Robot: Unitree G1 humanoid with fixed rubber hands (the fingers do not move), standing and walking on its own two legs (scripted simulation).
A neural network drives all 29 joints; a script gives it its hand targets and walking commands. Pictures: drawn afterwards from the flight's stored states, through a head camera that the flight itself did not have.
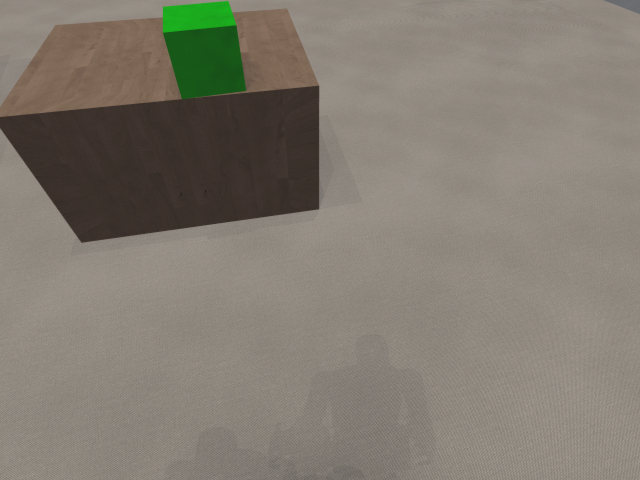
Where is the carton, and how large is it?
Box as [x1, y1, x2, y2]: [163, 1, 245, 98]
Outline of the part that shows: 228,1 163,7 163,34 182,98 245,90 236,26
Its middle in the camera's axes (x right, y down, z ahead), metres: -0.38 -0.63 +1.28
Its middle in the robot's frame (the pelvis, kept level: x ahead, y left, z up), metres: +1.39 +0.36 -0.07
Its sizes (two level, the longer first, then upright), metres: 0.224 0.213 0.207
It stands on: a pedestal, 0.60 m high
